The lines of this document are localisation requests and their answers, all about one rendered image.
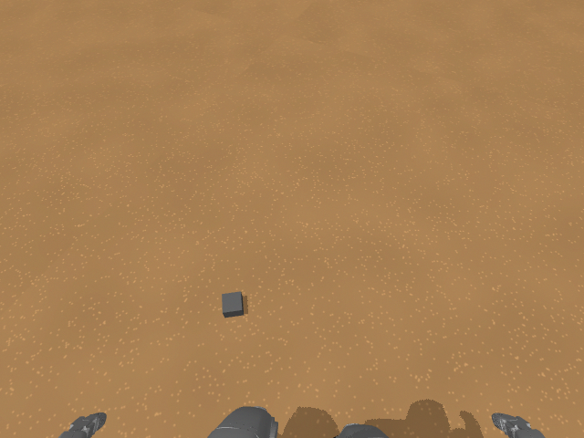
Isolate left robot hand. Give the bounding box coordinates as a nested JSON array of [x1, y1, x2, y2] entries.
[[58, 412, 107, 438]]

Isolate right robot hand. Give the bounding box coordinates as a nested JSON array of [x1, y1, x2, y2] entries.
[[492, 413, 546, 438]]

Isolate small box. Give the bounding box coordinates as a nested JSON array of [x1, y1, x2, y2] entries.
[[222, 291, 244, 318]]

